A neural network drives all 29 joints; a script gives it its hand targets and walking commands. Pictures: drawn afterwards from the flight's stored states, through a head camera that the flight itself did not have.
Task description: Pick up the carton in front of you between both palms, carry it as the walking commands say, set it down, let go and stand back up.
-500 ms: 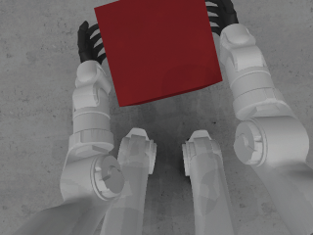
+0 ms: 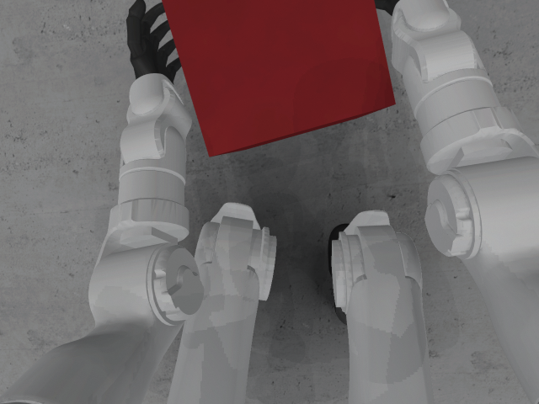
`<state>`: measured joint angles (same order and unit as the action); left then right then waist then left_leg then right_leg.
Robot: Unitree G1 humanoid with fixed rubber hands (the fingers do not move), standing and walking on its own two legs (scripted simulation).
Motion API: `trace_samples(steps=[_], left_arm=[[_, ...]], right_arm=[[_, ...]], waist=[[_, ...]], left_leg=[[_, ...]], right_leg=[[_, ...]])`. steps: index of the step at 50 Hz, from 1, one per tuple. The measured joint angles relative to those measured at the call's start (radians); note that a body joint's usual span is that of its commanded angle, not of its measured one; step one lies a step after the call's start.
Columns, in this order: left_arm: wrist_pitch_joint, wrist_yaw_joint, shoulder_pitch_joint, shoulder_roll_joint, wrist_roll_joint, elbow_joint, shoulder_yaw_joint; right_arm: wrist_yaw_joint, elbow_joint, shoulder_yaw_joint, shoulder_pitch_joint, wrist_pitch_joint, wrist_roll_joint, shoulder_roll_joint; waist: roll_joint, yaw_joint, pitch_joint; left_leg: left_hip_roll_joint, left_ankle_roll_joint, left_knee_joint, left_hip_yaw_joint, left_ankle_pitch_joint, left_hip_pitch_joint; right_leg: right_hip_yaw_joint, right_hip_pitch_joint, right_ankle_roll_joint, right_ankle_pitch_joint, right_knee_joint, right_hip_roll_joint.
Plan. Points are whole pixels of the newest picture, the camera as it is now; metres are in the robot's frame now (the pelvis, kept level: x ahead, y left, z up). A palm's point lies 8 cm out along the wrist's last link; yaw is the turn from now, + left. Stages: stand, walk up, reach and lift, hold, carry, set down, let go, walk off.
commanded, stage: set down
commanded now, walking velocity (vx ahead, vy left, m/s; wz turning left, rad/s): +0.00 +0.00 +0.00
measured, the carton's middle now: (281, 64) +0.51 +0.02 -0.24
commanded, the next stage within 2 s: none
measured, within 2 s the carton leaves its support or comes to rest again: rests again in 0.42 s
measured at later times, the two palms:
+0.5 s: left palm (160, 79) +0.48 +0.17 -0.17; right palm (402, 20) +0.54 -0.13 -0.18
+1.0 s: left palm (157, 88) +0.47 +0.18 -0.19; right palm (409, 31) +0.53 -0.14 -0.20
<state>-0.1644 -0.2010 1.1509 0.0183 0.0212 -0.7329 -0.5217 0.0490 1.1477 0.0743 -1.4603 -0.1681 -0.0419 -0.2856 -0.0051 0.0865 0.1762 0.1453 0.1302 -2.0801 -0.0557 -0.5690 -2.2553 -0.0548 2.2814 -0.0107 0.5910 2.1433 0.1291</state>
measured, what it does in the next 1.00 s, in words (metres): stands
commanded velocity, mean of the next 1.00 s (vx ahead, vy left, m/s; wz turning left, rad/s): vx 0.00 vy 0.00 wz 0.00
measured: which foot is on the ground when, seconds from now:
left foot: down 0.00-1.00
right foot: down 0.00-1.00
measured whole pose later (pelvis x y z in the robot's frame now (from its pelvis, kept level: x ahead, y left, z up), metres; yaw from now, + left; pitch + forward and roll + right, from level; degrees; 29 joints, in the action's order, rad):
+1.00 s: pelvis -0.01 +0.00 -0.03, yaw +0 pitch +35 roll +5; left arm -0.06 -0.09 1.29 -0.10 0.05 -1.06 -0.50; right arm 0.00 1.26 0.09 -1.48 -0.08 -0.07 -0.37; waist -0.04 0.10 0.33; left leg 0.10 0.12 -2.17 -0.02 -0.55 -2.23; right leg -0.03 2.27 0.03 0.58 2.24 0.06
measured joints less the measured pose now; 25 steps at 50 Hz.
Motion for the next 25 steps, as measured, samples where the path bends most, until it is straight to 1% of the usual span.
trace_samples(steps=[5, 9, 13, 17, 20, 25], left_arm=[[-0.001, 0.015, 0.000, -0.001, 0.016, -0.033, -0.016], [-0.008, 0.020, 0.010, -0.010, 0.022, -0.060, 0.000], [0.005, 0.022, 0.033, -0.014, 0.024, -0.084, 0.001], [0.016, 0.035, 0.056, -0.021, 0.036, -0.116, -0.011], [0.017, 0.049, 0.068, -0.029, 0.048, -0.142, -0.016], [0.023, 0.063, 0.071, -0.045, 0.061, -0.161, -0.029]], right_arm=[[0.004, 0.024, 0.027, 0.019, 0.008, -0.036, 0.012], [0.004, 0.030, 0.014, 0.040, 0.014, -0.024, 0.002], [0.007, 0.042, -0.003, 0.034, 0.023, -0.005, -0.012], [0.005, 0.069, -0.003, 0.009, 0.024, -0.010, -0.020], [0.001, 0.092, 0.003, -0.009, 0.020, -0.024, -0.024], [-0.023, 0.105, 0.016, -0.024, 0.020, -0.034, -0.017]], waist=[[-0.004, -0.006, -0.001], [-0.011, 0.000, 0.011], [-0.018, 0.007, 0.034], [-0.020, 0.010, 0.052], [-0.019, 0.011, 0.059], [-0.016, 0.004, 0.059]], left_leg=[[-0.004, -0.006, -0.015, 0.002, -0.001, -0.006], [-0.006, -0.009, -0.027, 0.004, 0.000, -0.004], [-0.008, -0.012, -0.040, 0.009, 0.004, 0.002], [-0.012, -0.014, -0.051, 0.014, 0.006, 0.007], [-0.016, -0.015, -0.057, 0.016, 0.005, 0.008], [-0.021, -0.016, -0.057, 0.019, 0.002, 0.004]], right_leg=[[0.006, 0.003, 0.002, 0.003, 0.012, -0.006], [0.008, -0.001, 0.001, 0.002, 0.022, -0.009], [0.009, -0.007, 0.002, -0.001, 0.035, -0.014], [0.010, -0.011, 0.005, -0.003, 0.048, -0.019], [0.012, -0.010, 0.008, -0.002, 0.054, -0.022], [0.015, -0.004, 0.015, -0.001, 0.056, -0.028]])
